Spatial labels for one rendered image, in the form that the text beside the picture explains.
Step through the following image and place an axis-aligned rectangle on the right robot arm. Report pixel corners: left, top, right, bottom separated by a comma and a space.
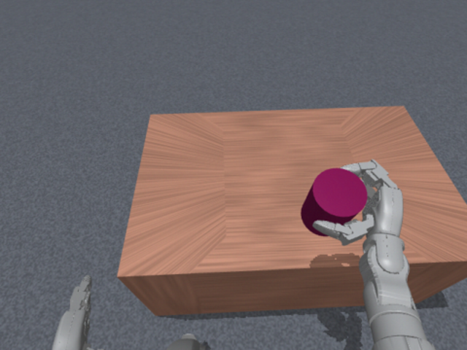
359, 233, 436, 350

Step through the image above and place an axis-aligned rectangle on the right robot hand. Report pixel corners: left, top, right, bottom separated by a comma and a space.
312, 159, 404, 246

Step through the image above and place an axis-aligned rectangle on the left robot hand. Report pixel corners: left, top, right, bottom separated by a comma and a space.
52, 275, 105, 350

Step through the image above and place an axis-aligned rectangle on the can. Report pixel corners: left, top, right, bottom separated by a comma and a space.
301, 168, 367, 236

